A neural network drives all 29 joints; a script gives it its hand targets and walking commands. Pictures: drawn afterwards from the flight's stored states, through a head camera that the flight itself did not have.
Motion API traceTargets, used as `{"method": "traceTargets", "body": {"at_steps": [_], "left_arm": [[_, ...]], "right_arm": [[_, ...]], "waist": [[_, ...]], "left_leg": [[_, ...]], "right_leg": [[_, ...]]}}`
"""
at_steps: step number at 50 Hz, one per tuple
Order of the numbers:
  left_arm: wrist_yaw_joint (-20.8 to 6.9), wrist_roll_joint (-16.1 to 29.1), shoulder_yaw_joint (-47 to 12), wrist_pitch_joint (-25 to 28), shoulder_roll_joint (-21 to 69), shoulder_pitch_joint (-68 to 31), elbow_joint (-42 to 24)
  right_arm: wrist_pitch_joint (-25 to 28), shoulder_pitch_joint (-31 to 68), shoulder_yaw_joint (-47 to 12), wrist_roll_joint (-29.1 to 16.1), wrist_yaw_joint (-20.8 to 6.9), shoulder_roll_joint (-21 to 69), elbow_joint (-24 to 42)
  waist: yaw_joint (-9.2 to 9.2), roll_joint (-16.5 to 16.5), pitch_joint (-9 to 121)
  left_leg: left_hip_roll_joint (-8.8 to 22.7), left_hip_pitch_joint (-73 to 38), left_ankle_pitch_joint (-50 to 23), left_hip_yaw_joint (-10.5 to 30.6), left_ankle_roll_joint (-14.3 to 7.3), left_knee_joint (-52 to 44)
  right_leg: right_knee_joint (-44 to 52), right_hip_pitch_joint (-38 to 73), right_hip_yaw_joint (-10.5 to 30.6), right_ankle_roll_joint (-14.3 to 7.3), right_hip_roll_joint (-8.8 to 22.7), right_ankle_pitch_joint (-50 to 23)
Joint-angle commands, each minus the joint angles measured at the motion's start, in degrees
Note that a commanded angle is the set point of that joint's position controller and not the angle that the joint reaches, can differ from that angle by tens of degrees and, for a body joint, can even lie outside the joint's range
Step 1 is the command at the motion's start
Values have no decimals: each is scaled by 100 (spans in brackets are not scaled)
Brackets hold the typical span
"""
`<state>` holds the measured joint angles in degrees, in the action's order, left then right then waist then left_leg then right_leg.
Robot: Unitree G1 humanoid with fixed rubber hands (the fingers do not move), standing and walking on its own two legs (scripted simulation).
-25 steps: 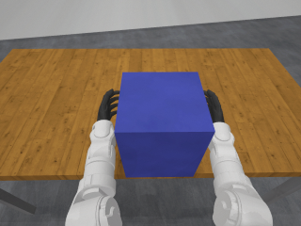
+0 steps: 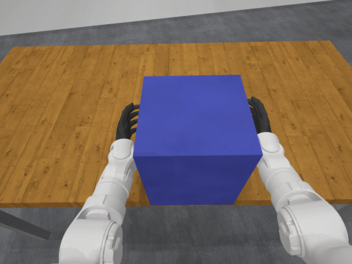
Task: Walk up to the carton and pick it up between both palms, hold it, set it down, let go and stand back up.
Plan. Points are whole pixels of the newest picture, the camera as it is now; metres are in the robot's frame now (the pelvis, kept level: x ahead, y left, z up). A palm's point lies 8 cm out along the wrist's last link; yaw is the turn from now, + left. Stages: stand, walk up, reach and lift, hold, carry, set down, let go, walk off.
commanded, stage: set down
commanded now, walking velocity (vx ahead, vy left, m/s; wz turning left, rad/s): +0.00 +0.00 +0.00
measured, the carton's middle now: (191, 145) +0.37 -0.01 +0.05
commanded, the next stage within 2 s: none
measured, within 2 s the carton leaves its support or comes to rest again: neither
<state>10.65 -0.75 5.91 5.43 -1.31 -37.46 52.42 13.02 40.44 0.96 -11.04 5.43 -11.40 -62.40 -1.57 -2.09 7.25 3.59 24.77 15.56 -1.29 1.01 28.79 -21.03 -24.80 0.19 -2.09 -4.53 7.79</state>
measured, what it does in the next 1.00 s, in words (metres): stands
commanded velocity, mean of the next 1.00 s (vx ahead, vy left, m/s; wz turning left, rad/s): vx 0.00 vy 0.00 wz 0.00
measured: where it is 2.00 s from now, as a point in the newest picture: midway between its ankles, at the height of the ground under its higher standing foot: outside the picture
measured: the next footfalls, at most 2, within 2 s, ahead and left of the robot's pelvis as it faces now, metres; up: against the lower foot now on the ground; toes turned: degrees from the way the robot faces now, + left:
none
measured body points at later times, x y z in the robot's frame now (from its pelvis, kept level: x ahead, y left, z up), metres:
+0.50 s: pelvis -0.03 -0.01 +0.00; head -0.01 -0.01 +0.45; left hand +0.41 +0.17 +0.15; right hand +0.41 -0.23 +0.14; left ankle -0.03 +0.12 -0.74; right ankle +0.02 -0.10 -0.74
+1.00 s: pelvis -0.02 -0.01 +0.01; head -0.03 +0.00 +0.46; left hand +0.40 +0.19 +0.21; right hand +0.41 -0.24 +0.22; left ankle -0.03 +0.12 -0.74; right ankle +0.02 -0.10 -0.74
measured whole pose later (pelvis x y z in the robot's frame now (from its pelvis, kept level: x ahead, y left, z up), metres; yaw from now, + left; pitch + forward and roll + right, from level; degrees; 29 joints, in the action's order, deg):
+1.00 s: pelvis -0.02 -0.01 +0.01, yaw +2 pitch +3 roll +0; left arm 5.9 12.0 5.2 -37.5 -18.2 -46.1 24.5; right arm -21.1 50.4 -1.1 -26.4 2.4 -26.5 -44.4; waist 2.6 1.0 5.7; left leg 2.1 14.1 11.0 0.3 1.6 21.6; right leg -18.0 -15.4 -1.1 -2.8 -3.2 6.1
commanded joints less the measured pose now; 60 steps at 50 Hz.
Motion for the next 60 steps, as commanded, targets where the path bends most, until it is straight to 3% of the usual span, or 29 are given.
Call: {"method": "traceTargets", "body": {"at_steps": [1, 5, 8, 12, 15, 18, 23, 27, 33, 36, 39, 43, 45, 49, 54, 60], "left_arm": [[-140, 30, 55, 106, -638, -2174, -1063], [-170, 203, -75, 36, -861, -2487, -1454], [-166, 470, -314, -138, -1029, -2904, -1602], [-152, 970, -589, -433, -1333, -3496, -1579], [-124, 1203, -697, -766, -1549, -3848, -1539], [-124, 1279, -620, -1206, -1791, -4067, -1642], [-215, 1177, -281, -1993, -2098, -4174, -1566], [-252, 1056, -88, -2435, -2177, -4191, -1681], [-265, 1150, -25, -2986, -2238, -4279, -2423], [-304, 1241, -57, -3275, -2316, -4291, -2788], [-333, 1277, -11, -3500, -2425, -4302, -2989], [-329, 1366, 44, -3854, -2561, -4220, -3819], [-392, 1324, 101, -4024, -2565, -3969, -3917], [-550, 1163, 193, -4144, -2511, -3347, -3792], [-679, 991, 135, -4011, -2265, -2590, -3702], [-674, 899, 252, -3797, -2144, -2058, -4630]], "right_arm": [[206, 2312, -151, -491, -7, -1350, 638], [93, 2469, -332, -944, -204, -1567, 714], [-150, 2770, -358, -1166, -391, -1751, 927], [-565, 3259, -277, -1212, -590, -1848, 1269], [-926, 3532, -229, -1215, -666, -1940, 1289], [-1269, 3706, -145, -1196, -647, -2058, 1440], [-1853, 3921, -13, -1001, -428, -2058, 1616], [-2212, 3951, 45, -975, -286, -1990, 1724], [-2533, 4086, 243, -955, -156, -2136, 2415], [-2722, 4100, 309, -1033, -141, -2292, 2529], [-2902, 4133, 255, -1147, -163, -2347, 2511], [-3043, 4128, 270, -1406, -225, -2634, 2973], [-3142, 3951, 185, -1505, -268, -2702, 2931], [-3262, 3399, -11, -1622, -351, -2567, 2759], [-3240, 2615, -35, -1606, -473, -2327, 2734], [-2982, 1993, 292, -1305, -520, -2074, 3813]], "waist": [[217, 569, 3354], [231, 384, 3097], [249, 172, 3010], [187, 179, 2996], [118, 200, 3071], [81, 265, 3272], [84, 688, 3112], [72, 632, 2871], [284, 546, 3125], [439, 427, 3128], [443, 322, 2980], [475, 137, 3333], [488, 151, 3209], [415, 234, 2569], [396, 218, 1750], [357, 237, 1569]], "left_leg": [[-295, -867, -3220, -175, 228, -103], [-308, -945, -2906, -143, 238, -298], [-297, -1099, -2311, -105, 225, -378], [-278, -861, -1145, -62, 54, -545], [-261, -849, -831, -37, -22, -617], [-281, -918, -881, -28, -65, -650], [-350, -724, -827, -51, -188, -860], [-378, -788, -935, -73, -177, -992], [-372, -1195, -1369, -32, -55, -900], [-380, -1353, -1539, 2, 2, -828], [-381, -1336, -1549, 34, 4, -826], [-381, -1685, -2165, 72, 103, -702], [-394, -1773, -2302, 99, 112, -693], [-434, -1590, -1933, 120, 17, -932], [-444, -1509, -1407, 155, -43, -1190], [-485, -1586, -1186, 98, -75, -1228]], "right_leg": [[-528, 2864, 39, 303, 75, -4153], [-392, 2682, 61, 302, 114, -3768], [-216, 2216, 37, 192, 141, -2745], [-78, 1610, 69, 121, 263, -1276], [-40, 1425, 78, 104, 318, -792], [-16, 1580, 113, 168, 344, -845], [15, 2261, 225, 382, 391, -1094], [92, 2544, 220, 399, 365, -1190], [23, 2707, 91, 439, 273, -1877], [9, 2667, 37, 418, 234, -2110], [11, 2665, 27, 397, 244, -2143], [-82, 2740, -75, 375, 149, -2746], [-84, 2785, -79, 388, 150, -2923], [12, 2895, -3, 390, 219, -2702], [230, 2744, 37, 289, 257, -1831], [301, 2580, 46, 282, 277, -1237]]}}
